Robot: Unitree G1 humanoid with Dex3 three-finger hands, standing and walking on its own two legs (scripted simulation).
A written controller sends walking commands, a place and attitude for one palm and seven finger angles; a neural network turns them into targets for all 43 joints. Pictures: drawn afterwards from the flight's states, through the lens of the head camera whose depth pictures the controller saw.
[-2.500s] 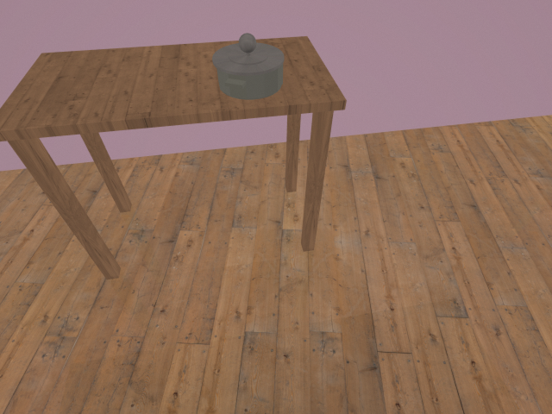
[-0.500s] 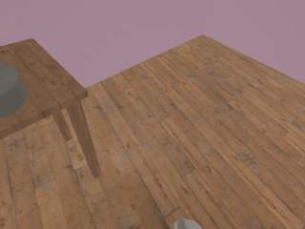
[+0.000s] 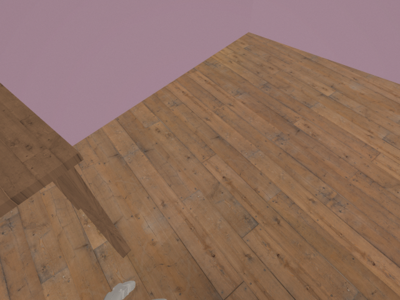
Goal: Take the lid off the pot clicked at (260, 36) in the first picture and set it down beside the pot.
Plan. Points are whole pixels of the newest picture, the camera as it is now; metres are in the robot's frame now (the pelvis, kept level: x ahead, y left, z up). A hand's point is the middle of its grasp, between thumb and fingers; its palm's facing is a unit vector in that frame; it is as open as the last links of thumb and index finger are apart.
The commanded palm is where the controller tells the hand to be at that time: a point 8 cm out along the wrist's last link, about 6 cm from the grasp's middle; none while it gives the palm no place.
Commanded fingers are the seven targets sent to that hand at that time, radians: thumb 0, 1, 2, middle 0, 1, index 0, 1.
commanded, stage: turn to face it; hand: left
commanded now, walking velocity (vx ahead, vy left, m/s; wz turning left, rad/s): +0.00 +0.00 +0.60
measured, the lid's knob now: out of the picture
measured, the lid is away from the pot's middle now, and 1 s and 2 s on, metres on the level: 0.00 0.00 0.00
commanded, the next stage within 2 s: take the last steps up to it in 1.26 s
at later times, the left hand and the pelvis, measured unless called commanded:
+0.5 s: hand out of the picture -0.01 +0.30 -0.16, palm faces +0.33 -0.91 -0.25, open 7.4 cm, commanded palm none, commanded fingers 0.00 0.90 0.90 -0.20 -0.30 -0.20 -0.30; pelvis -0.01 +0.07 +0.01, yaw +16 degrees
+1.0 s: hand out of the picture -0.07 +0.19 -0.13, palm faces +0.58 -0.75 -0.31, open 7.4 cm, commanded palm none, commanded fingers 0.00 0.90 0.90 -0.20 -0.30 -0.20 -0.30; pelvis -0.01 -0.01 +0.01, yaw +34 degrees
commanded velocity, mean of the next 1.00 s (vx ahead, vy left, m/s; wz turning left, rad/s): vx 0.00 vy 0.00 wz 0.58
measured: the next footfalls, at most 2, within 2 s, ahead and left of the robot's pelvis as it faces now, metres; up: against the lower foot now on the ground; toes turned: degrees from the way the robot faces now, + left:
left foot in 0.24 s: +0.06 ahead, +0.17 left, +0.00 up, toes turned +16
right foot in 0.78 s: +0.07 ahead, -0.07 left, +0.00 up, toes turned +26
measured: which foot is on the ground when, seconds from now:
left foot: up 0.00-0.22, down 0.24-0.78, up 0.80-1.00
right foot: down 0.00-0.24, up 0.26-0.76, down 0.78-1.00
